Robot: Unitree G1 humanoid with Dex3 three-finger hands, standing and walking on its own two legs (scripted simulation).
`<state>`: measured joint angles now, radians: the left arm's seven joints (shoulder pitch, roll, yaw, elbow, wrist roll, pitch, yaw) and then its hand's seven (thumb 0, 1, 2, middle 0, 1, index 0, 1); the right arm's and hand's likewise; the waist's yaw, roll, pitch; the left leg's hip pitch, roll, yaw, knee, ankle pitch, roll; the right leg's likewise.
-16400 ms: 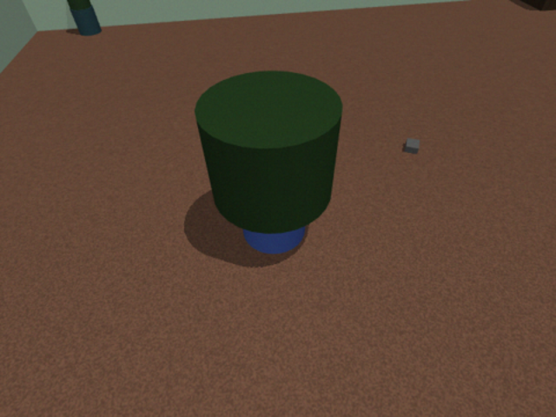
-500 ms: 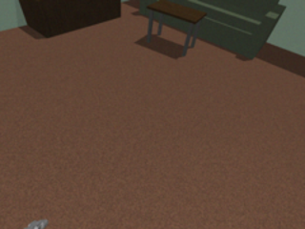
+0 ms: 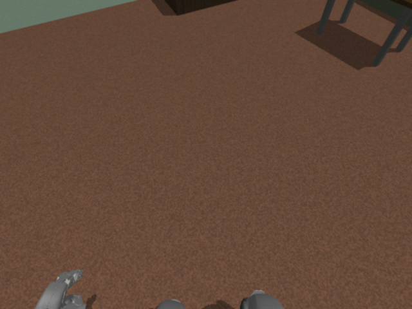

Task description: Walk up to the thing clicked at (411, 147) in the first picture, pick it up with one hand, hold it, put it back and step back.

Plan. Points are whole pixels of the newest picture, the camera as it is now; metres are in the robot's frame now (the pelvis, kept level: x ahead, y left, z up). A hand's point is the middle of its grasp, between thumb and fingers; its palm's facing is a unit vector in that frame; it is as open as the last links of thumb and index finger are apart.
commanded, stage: walk up
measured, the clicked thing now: out of the picture -0.34 +1.43 -0.73
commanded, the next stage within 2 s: none
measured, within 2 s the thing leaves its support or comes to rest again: neither
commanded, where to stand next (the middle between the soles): +0.06 +0.01 m, yaw +94 degrees
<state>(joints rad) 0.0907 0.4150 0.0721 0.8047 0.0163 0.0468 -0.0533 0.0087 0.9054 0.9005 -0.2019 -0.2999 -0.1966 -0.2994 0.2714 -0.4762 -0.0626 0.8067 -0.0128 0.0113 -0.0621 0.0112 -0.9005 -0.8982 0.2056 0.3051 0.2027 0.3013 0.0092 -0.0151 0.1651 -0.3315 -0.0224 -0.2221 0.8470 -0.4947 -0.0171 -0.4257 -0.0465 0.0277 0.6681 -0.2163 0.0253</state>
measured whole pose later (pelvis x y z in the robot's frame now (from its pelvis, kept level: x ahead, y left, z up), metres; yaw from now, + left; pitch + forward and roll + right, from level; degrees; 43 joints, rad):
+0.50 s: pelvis +0.00 -0.06 -0.01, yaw +28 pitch -4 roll -1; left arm 0.13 0.43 0.06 0.80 0.01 0.05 -0.02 0.01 0.90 0.90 -0.21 -0.30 -0.20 -0.30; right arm 0.24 -0.39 -0.05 0.72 -0.04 0.06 0.06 0.01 -0.90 -0.90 0.20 0.30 0.20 0.30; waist -0.01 -0.05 0.16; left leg -0.39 -0.04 -0.01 0.75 -0.30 0.06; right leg -0.39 -0.11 -0.17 0.95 -0.60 0.02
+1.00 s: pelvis -0.02 -0.11 +0.03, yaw +52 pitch -3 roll +3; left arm 0.30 0.41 0.08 0.78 0.05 -0.02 -0.03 0.01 0.90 0.90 -0.21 -0.30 -0.20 -0.30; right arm 0.33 -0.44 -0.08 0.75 -0.02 0.06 0.07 0.01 -0.90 -0.90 0.20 0.30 0.20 0.30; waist 0.06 -0.01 0.05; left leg -0.51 0.02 -0.08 0.99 -0.24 -0.01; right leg -0.16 -0.10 -0.18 0.44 -0.24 -0.03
